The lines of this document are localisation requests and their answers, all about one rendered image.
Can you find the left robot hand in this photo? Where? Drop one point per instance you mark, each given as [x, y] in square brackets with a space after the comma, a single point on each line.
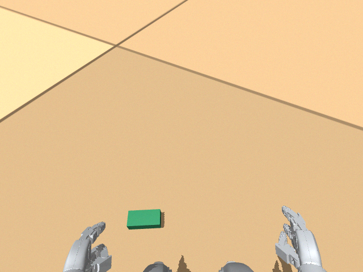
[81, 256]

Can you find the carton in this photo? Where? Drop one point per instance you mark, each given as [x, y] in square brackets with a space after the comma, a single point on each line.
[144, 219]

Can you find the right robot hand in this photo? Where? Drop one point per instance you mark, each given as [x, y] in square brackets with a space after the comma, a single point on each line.
[305, 249]

